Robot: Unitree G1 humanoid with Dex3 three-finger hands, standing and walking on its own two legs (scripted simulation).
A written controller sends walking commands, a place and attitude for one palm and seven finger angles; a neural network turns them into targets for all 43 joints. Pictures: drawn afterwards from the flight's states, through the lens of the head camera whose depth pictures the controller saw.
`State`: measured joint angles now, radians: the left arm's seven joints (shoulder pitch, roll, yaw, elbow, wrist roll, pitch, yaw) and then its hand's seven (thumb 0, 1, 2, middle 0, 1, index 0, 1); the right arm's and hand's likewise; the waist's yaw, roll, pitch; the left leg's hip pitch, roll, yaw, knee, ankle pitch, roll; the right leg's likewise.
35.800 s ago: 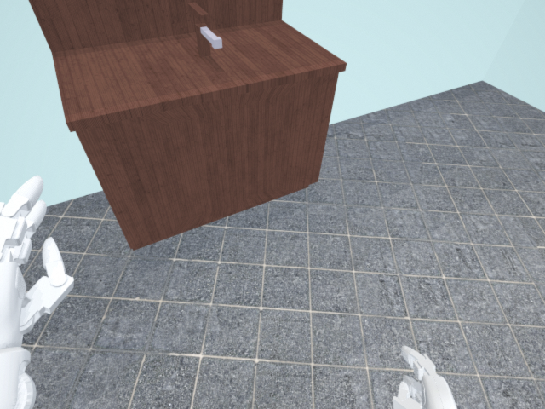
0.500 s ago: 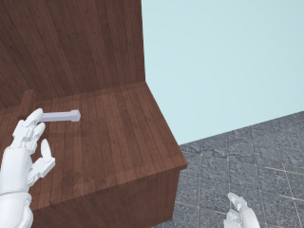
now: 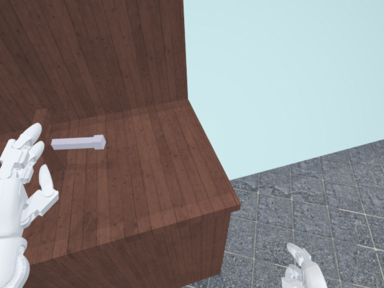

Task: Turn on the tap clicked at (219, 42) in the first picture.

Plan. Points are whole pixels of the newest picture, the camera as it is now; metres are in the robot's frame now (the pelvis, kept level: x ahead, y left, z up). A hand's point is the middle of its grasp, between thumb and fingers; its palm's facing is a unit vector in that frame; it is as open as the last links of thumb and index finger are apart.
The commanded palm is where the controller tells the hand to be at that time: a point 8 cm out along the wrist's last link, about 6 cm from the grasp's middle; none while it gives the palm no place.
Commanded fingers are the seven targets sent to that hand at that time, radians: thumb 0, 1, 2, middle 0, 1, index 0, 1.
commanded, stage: step back with the hand held close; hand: left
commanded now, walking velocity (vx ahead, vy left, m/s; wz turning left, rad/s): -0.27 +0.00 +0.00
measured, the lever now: (99, 142) +0.45 +0.31 +0.05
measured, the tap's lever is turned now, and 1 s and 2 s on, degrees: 76 76 76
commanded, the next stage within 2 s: stop stepping back and stand still in 1.20 s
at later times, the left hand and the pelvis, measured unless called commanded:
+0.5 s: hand (6, 241) +0.13 +0.28 +0.16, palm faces +0.39 -0.80 -0.45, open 7.4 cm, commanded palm +0.09 +0.31 +0.18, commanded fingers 0.00 0.90 0.90 -0.20 -0.30 -0.20 -0.30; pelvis -0.07 +0.03 -0.01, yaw -1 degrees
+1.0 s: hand out of the picture +0.06 +0.29 +0.17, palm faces +0.43 -0.79 -0.43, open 7.4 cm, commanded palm +0.02 +0.31 +0.18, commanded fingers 0.00 0.90 0.90 -0.20 -0.30 -0.20 -0.30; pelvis -0.14 +0.03 -0.01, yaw -1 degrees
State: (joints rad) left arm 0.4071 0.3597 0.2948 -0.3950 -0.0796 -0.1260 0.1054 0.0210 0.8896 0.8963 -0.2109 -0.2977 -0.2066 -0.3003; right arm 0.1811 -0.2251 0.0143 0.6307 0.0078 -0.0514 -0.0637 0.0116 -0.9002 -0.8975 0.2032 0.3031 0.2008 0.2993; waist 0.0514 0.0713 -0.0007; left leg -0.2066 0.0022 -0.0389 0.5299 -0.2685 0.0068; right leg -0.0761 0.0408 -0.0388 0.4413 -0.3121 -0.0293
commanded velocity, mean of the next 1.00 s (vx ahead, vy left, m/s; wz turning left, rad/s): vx -0.31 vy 0.00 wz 0.01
